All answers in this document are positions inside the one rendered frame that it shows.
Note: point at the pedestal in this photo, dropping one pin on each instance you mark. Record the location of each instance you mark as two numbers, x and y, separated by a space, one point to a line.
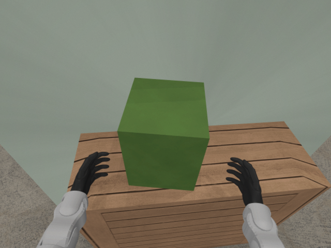
120 215

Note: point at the right robot forearm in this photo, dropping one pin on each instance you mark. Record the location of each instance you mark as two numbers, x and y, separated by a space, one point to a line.
259 228

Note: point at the left robot hand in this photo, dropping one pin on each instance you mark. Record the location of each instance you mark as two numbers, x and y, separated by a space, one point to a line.
86 174

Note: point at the carton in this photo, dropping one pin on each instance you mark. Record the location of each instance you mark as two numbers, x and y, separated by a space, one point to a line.
163 133

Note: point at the right robot hand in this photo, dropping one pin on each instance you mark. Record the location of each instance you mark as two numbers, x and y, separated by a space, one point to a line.
249 182

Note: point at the left robot forearm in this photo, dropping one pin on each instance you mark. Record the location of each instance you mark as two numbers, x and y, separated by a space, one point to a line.
69 218

